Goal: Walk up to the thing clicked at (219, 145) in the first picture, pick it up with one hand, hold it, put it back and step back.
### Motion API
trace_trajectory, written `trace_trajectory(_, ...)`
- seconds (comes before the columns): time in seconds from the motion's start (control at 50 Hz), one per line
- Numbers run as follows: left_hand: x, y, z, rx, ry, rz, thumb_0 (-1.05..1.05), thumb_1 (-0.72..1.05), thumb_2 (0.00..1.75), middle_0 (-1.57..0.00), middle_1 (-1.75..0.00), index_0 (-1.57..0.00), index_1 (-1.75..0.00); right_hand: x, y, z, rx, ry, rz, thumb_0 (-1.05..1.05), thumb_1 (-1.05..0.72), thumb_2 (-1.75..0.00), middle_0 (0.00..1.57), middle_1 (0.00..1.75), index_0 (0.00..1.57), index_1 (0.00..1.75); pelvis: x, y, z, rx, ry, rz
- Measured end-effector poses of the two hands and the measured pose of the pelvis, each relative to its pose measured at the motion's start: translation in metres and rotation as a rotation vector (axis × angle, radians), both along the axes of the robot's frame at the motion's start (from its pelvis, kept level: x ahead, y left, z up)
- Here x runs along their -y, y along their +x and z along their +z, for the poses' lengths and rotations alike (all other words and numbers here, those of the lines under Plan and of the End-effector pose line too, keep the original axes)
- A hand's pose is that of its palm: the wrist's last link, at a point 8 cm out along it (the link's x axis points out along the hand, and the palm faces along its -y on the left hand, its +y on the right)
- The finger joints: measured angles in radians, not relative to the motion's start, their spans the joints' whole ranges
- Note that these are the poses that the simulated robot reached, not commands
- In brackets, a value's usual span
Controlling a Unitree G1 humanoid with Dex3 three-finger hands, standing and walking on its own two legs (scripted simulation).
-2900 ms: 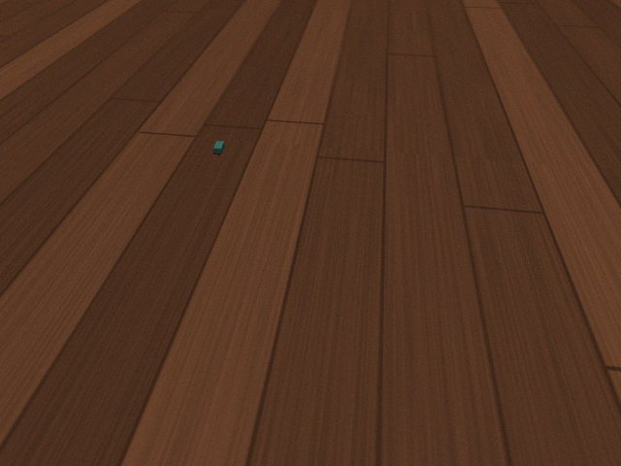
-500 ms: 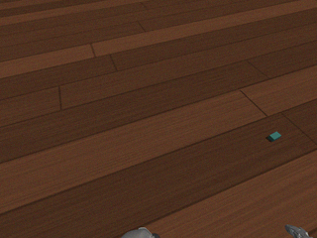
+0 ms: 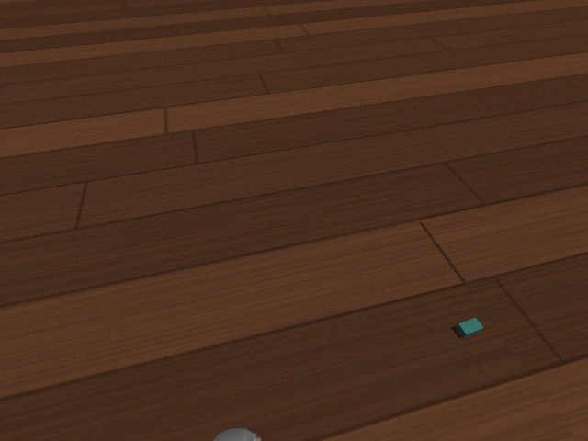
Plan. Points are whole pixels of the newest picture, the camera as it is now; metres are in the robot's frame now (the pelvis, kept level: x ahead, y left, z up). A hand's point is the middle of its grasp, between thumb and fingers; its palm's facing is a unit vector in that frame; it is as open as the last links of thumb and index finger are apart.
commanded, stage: walk up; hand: left
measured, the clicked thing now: (469, 327) +0.69 -0.61 -0.73
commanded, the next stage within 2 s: none
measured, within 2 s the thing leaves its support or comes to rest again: neither
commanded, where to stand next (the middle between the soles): +0.48 -0.96 m, yaw +25 degrees
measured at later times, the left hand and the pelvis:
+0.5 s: hand (256, 433) +0.19 +0.08 -0.15, palm faces +0.10 -0.94 -0.33, open 7.4 cm; pelvis +0.12 -0.22 -0.02, yaw +10 degrees
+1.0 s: hand out of the picture +0.16 -0.18 -0.16, palm faces +0.29 -0.89 -0.35, open 7.4 cm; pelvis +0.22 -0.45 -0.01, yaw +19 degrees
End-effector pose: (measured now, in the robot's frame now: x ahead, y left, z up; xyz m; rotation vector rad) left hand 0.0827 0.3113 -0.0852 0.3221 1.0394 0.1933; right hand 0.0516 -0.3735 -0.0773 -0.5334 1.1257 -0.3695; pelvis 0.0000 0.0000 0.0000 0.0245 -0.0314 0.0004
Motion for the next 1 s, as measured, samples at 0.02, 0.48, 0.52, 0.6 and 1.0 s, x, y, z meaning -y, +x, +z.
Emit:
trace_trajectory(0.02,0.005,-0.008,0.001,-0.025,0.002,0.024,0.01,0.9,0.9,-0.21,-0.3,-0.21,-0.3,0.005,0.017,0.007,0.021,0.004,0.026,0.02,-0.9,-0.89,0.21,0.3,0.2,0.3,0.008,0.006,0.005,-0.004,-0.002,0.006)
trace_trajectory(0.48,0.179,0.089,-0.031,-0.013,-0.036,0.103,0.01,0.9,0.9,-0.2,-0.3,-0.21,-0.3,0.168,0.139,0.01,-0.04,-0.013,0.209,0.01,-0.89,-0.89,0.22,0.3,0.21,0.31,0.208,0.116,-0.012,0.002,0.006,0.166)
trace_trajectory(0.52,0.198,0.101,-0.029,0.002,-0.008,0.11,0.01,0.9,0.9,-0.2,-0.3,-0.21,-0.3,0.201,0.15,0.003,-0.054,-0.019,0.225,0.01,-0.89,-0.89,0.22,0.3,0.21,0.31,0.237,0.124,-0.019,-0.011,0.006,0.183)
trace_trajectory(0.6,0.247,0.106,-0.025,0.011,0.056,0.159,0.01,0.91,0.9,-0.2,-0.3,-0.2,-0.3,0.277,0.186,-0.019,-0.081,-0.051,0.241,0.01,-0.89,-0.89,0.22,0.3,0.21,0.31,0.296,0.142,-0.034,-0.012,-0.033,0.214)
trace_trajectory(1.0,0.452,0.055,-0.038,-0.204,-0.036,0.39,0.01,0.9,0.9,-0.2,-0.3,-0.21,-0.3,0.367,0.341,-0.005,-0.062,0.019,0.439,0.01,-0.9,-0.89,0.21,0.3,0.21,0.3,0.448,0.224,-0.009,-0.019,0.006,0.341)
